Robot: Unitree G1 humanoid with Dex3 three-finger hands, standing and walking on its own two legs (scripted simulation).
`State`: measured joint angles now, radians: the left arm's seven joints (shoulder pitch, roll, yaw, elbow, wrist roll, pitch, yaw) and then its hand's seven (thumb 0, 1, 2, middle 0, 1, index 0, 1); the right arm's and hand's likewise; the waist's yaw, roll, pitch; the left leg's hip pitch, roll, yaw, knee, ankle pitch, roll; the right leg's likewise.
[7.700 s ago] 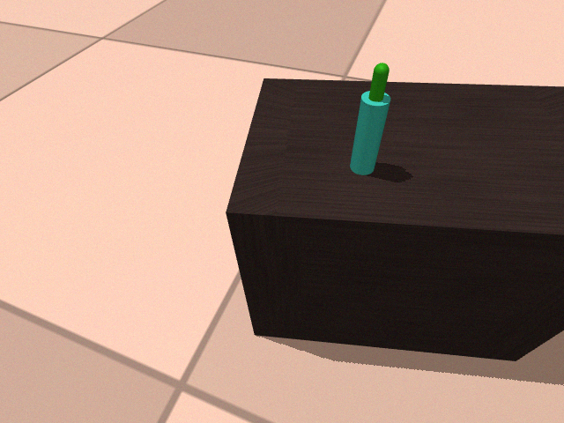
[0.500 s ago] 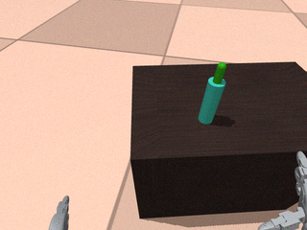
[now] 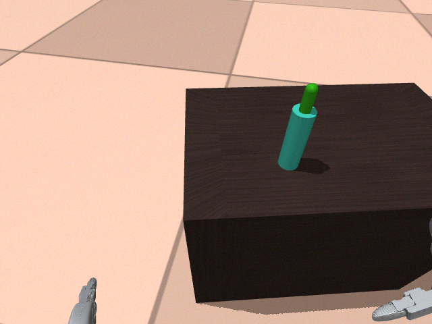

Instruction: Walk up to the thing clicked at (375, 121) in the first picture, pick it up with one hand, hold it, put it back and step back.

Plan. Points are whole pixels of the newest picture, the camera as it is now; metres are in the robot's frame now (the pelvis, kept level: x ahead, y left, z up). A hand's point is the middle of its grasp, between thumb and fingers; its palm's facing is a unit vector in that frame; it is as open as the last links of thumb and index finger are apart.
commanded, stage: go down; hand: right
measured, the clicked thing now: (298, 129) +0.54 -0.20 +0.05
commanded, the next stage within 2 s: none
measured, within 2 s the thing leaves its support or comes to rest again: neither
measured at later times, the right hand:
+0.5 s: hand (405, 248) +0.21 -0.28 +0.08, palm faces +0.35 +0.87 -0.35, open 17.5 cm
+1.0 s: hand (408, 178) +0.33 -0.33 +0.11, palm faces +0.15 +0.99 -0.01, open 17.7 cm
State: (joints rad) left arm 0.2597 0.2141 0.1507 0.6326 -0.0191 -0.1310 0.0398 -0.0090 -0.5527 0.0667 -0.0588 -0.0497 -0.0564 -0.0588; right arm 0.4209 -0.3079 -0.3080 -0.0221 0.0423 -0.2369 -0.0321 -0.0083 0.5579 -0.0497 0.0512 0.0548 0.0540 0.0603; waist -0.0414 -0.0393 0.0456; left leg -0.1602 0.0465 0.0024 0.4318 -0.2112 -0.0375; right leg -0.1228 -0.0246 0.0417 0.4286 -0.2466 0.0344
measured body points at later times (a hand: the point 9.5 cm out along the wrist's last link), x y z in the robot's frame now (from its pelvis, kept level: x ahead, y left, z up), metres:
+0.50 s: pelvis +0.01 +0.00 +0.00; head +0.01 +0.01 +0.45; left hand +0.17 +0.26 -0.09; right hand +0.19 -0.33 +0.10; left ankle +0.02 +0.14 -0.74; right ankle +0.00 -0.14 -0.74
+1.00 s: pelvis +0.00 -0.01 -0.01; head +0.01 -0.01 +0.44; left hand +0.15 +0.26 -0.09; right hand +0.32 -0.38 +0.11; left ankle +0.02 +0.14 -0.74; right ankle +0.00 -0.14 -0.74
